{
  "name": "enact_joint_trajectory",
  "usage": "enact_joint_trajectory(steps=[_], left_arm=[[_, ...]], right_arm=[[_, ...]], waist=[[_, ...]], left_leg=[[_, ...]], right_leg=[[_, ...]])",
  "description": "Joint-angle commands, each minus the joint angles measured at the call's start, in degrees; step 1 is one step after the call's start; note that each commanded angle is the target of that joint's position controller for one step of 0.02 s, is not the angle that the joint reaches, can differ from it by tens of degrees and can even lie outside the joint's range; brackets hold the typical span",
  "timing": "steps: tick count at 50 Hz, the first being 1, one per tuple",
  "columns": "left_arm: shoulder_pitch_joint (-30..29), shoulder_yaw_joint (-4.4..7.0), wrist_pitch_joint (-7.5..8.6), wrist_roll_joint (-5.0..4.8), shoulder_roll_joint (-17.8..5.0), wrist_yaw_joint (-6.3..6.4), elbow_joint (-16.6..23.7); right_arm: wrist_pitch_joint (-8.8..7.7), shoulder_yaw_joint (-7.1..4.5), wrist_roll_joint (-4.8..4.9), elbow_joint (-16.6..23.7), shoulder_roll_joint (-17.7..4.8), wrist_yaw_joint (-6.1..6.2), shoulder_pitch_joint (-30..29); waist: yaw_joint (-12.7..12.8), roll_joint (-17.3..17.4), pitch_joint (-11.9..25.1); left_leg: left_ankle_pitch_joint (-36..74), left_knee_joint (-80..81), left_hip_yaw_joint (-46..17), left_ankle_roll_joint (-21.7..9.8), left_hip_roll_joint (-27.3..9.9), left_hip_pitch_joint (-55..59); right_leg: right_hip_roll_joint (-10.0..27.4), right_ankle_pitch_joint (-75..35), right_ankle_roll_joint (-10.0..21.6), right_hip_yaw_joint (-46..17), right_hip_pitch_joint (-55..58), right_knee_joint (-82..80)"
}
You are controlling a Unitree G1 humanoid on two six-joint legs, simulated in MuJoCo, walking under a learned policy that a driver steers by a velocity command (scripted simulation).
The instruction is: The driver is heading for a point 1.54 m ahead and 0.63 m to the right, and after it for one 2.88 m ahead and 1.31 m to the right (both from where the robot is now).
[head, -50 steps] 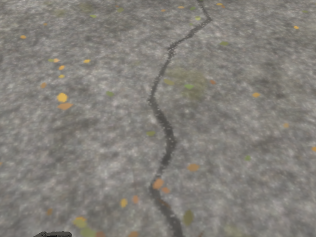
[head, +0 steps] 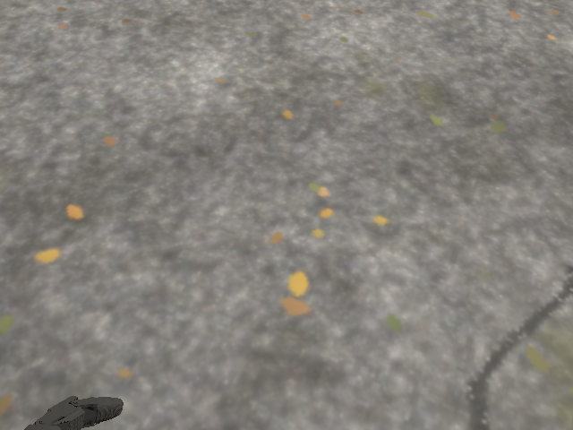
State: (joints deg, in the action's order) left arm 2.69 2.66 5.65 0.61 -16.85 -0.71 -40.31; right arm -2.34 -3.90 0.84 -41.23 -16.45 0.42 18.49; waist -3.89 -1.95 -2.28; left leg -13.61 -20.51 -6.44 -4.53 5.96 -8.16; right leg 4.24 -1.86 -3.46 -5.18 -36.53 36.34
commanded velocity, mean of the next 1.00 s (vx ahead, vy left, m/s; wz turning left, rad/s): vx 0.09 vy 0.00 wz -0.38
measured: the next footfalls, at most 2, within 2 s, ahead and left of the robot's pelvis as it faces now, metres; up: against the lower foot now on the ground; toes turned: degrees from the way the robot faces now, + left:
right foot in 0.12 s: +0.26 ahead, -0.14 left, +0.00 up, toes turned +1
left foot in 0.54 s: +0.26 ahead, +0.08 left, +0.00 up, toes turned -17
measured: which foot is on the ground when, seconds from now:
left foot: down 0.00-0.14, up 0.16-0.52, down 0.54-0.96, up 0.98-1.00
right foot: up 0.00-0.10, down 0.12-0.56, up 0.58-0.94, down 0.96-1.00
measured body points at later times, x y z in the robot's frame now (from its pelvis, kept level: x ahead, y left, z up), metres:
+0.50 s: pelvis +0.15 -0.03 -0.01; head +0.19 -0.04 +0.44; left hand +0.33 +0.23 -0.12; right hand +0.27 -0.33 -0.11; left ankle +0.22 +0.10 -0.73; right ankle +0.22 -0.14 -0.75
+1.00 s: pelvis +0.16 -0.05 -0.02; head +0.19 -0.08 +0.43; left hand +0.44 +0.12 -0.10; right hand +0.15 -0.37 -0.12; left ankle +0.22 +0.10 -0.73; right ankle +0.12 -0.14 -0.75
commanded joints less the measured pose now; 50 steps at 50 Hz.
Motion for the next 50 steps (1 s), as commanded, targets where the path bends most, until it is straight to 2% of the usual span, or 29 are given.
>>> enact_joint_trajectory(steps=[1,4,5,6,7,8,9,10,11,13,16,19,23,26,27,28,29,30,31,32,33,35,37,40,45,47,48,49,50], left_arm=[[-3.33,0.62,1.38,-0.04,-3.62,-1.06,3.60],[-0.79,1.41,1.71,0.18,-5.32,-1.64,2.87],[2.59,1.82,1.77,0.35,-5.92,-1.57,1.74],[6.38,2.41,1.94,0.72,-7.83,-1.36,0.84],[9.83,2.90,1.96,1.76,-11.63,-1.29,1.09],[12.15,2.53,0.90,1.17,-10.06,-1.38,0.11],[13.15,2.05,-0.10,-1.01,-7.83,-1.67,-0.15],[9.73,2.02,-0.91,-1.69,-7.73,-1.62,0.81],[7.51,1.95,-1.66,-1.42,-7.80,-1.39,1.62],[4.90,2.28,-2.79,-0.58,-8.59,-0.65,2.31],[4.07,2.84,-4.09,-0.20,-8.62,0.22,2.86],[4.22,3.66,-5.14,-1.07,-9.60,1.21,3.34],[4.57,3.99,-6.47,-1.35,-9.57,1.69,3.71],[3.97,3.91,-7.58,-1.92,-9.10,2.12,4.17],[5.49,3.44,-7.74,-1.99,-7.58,2.23,4.09],[6.11,2.73,-7.55,-1.81,-4.72,2.16,5.13],[6.37,3.47,-6.79,-1.67,-6.78,2.04,6.01],[8.74,4.69,-6.61,-1.16,-10.32,1.90,4.59],[10.54,5.25,-7.08,-1.59,-10.92,1.90,2.93],[11.81,5.19,-7.86,-1.56,-9.77,2.30,1.80],[11.83,4.89,-8.45,-1.52,-8.59,2.36,1.77],[9.48,4.16,-8.79,-1.99,-6.55,2.05,3.38],[5.79,3.52,-8.62,-2.22,-5.42,1.70,5.52],[4.11,2.75,-8.53,-1.90,-4.37,0.76,7.31],[5.70,3.38,-9.16,-1.93,-5.80,-0.39,8.19],[9.86,4.04,-9.24,-1.75,-6.15,-0.45,6.86],[12.10,5.09,-9.14,-1.73,-9.14,0.14,6.57],[13.28,6.65,-8.87,-1.32,-17.09,1.20,7.88],[13.88,5.95,-7.54,0.85,-15.50,0.53,8.69]], right_arm=[[-0.40,-2.06,-0.10,1.62,-8.20,0.66,1.86],[-0.13,-1.74,-0.80,0.91,-7.82,0.64,0.85],[-0.11,-1.61,-0.79,1.03,-7.55,0.65,-0.46],[-0.25,-1.31,-1.16,1.33,-6.71,0.71,-0.27],[-0.67,-0.41,-2.06,2.23,-4.60,0.72,4.35],[-0.73,0.36,-1.95,0.67,-3.36,0.55,10.77],[-0.20,-0.32,-1.33,0.92,-7.46,0.31,8.81],[0.66,-0.91,-0.56,2.18,-8.97,0.50,2.57],[1.48,-1.04,-0.63,3.36,-9.03,0.89,-1.99],[2.71,-1.19,-1.09,4.50,-7.89,1.65,-3.96],[2.74,-0.58,-1.19,3.79,-4.73,2.39,-2.37],[2.67,-0.53,-1.20,3.83,-4.61,2.39,-3.88],[2.03,-0.70,-0.97,4.89,-4.86,1.70,-6.71],[0.81,-1.14,-0.75,4.27,-4.95,0.93,-4.48],[0.63,-1.85,-1.17,4.30,-7.23,1.04,-3.31],[1.04,-2.97,-2.81,4.98,-12.38,1.41,-3.79],[1.18,-3.24,-4.60,5.32,-12.82,1.18,-5.56],[0.93,-2.24,-4.20,6.74,-9.57,1.41,-8.37],[0.84,-1.64,-3.16,7.26,-7.30,1.64,-11.05],[0.88,-1.41,-2.17,7.59,-6.50,1.79,-12.67],[0.94,-1.14,-1.59,7.48,-6.03,1.88,-12.78],[1.46,-1.15,-1.84,7.02,-6.20,2.09,-11.40],[2.09,-1.63,-2.01,6.30,-7.04,2.43,-8.81],[2.74,-2.63,-1.70,5.97,-9.32,2.31,-8.50],[2.72,-3.56,-0.04,5.18,-11.12,1.19,-9.44],[2.43,-3.37,1.10,4.32,-9.95,1.11,-9.51],[2.11,-2.83,0.26,3.17,-7.65,0.85,-6.36],[1.93,-1.12,-3.53,6.05,-3.15,0.43,-6.63],[1.67,-1.82,-2.63,7.55,-5.82,1.04,-12.75]], waist=[[-0.72,7.42,2.87],[1.13,8.38,4.22],[3.23,7.96,5.40],[4.82,5.80,8.34],[3.53,-2.53,16.12],[3.23,-12.54,22.81],[4.41,-9.02,23.05],[5.35,-4.69,16.31],[5.71,-1.53,11.74],[3.75,-1.73,7.44],[2.59,-5.92,8.25],[3.25,-5.62,10.62],[4.25,-6.51,8.97],[2.32,-6.55,7.98],[2.24,-4.21,8.31],[3.70,8.43,7.32],[4.17,18.46,6.00],[5.08,13.53,6.00],[6.13,10.01,5.20],[6.50,8.54,4.77],[5.80,8.76,3.97],[4.54,9.61,3.42],[2.22,11.03,4.26],[1.22,12.11,6.17],[2.25,13.29,6.60],[4.84,11.30,7.06],[4.88,4.03,8.20],[3.00,-16.34,8.79],[8.16,-12.01,11.74]], left_leg=[[20.45,2.33,-5.98,-6.62,-12.72,-2.40],[26.71,-4.03,-7.05,-4.60,-14.76,3.22],[31.10,-8.09,-5.87,-3.41,-13.53,3.51],[31.81,-15.37,-3.58,-1.27,-10.35,2.34],[16.92,-29.14,-1.50,2.05,-5.98,-7.38],[-20.53,-45.42,1.52,6.57,-1.41,-18.91],[-24.40,-49.24,-0.99,7.26,-2.86,-22.59],[-21.32,-52.16,-0.66,7.96,-4.38,-26.49],[-18.89,-51.70,0.56,8.03,-5.08,-28.16],[-14.94,-44.97,0.60,7.61,-6.80,-24.41],[-13.46,-33.09,2.68,8.05,-5.06,-17.97],[-7.66,-26.63,1.90,8.46,-4.46,-14.53],[-5.09,-19.19,1.29,7.96,-3.74,-12.39],[1.67,-5.57,2.60,6.02,-3.64,-5.12],[3.11,-1.31,-0.47,4.07,-8.59,0.03],[3.33,2.88,-13.13,-1.97,-20.61,3.05],[10.68,5.65,-23.29,-9.29,-28.49,-1.32],[13.40,4.69,-20.44,-10.23,-28.31,-2.51],[14.06,3.42,-14.28,-7.76,-24.66,-2.99],[14.05,2.33,-9.88,-5.75,-21.72,-1.85],[17.35,1.79,-7.32,-5.70,-21.08,-1.37],[21.08,1.78,-2.33,-6.28,-19.30,-0.50],[22.48,1.42,-1.21,-7.37,-20.23,4.09],[23.68,0.70,0.91,-7.98,-22.00,4.86],[24.66,-2.13,3.25,-6.84,-24.00,3.27],[20.41,-8.06,6.79,-2.61,-22.15,-0.59],[11.22,-16.58,11.43,2.25,-18.94,-8.16],[-22.75,-35.42,15.64,8.79,-10.64,-27.02],[-27.43,-45.57,5.85,9.58,-6.92,-31.36]], right_leg=[[-3.26,-7.77,1.24,3.49,9.09,-5.72],[-3.72,-2.78,4.76,3.66,11.00,-8.35],[-4.64,-4.03,6.17,4.71,15.38,-10.61],[-2.82,-15.63,7.94,3.35,22.67,-11.02],[6.80,-34.94,14.24,-7.83,38.87,-6.29],[16.88,-40.19,23.63,-23.00,50.33,-7.72],[15.96,-24.34,23.77,-28.79,48.85,-11.49],[13.73,-12.53,21.48,-25.87,43.57,-13.36],[11.84,-6.30,19.84,-22.99,37.30,-15.28],[8.41,0.40,17.52,-19.43,26.38,-18.38],[4.50,0.05,16.53,-15.29,21.31,-19.40],[3.94,6.01,16.40,-16.26,20.31,-19.49],[3.27,14.53,15.29,-20.11,19.25,-19.27],[1.01,14.96,12.60,-21.10,17.52,-15.85],[-1.38,19.32,10.00,-19.29,14.11,-12.24],[-7.74,28.84,6.36,-10.49,5.37,-0.99],[-11.52,36.60,3.80,-2.64,1.49,13.25],[-8.50,34.53,2.14,-3.85,1.99,22.98],[-8.11,31.35,1.13,-3.17,2.08,26.86],[-7.59,28.43,-0.03,-2.30,1.10,30.05],[-7.16,26.66,-1.09,-1.89,-0.23,32.95],[-6.18,24.22,-2.53,0.99,-0.49,31.24],[-4.71,23.39,-3.47,2.30,-1.37,25.35],[-2.85,24.72,-3.06,4.50,4.52,16.31],[-3.72,22.00,0.48,8.60,14.10,1.84],[-5.59,11.68,3.98,9.48,23.37,-11.00],[-2.41,-0.02,6.56,2.85,32.73,-14.89],[14.28,-25.90,15.04,-19.59,42.79,-12.98],[18.94,-25.24,24.60,-24.53,37.91,-14.33]])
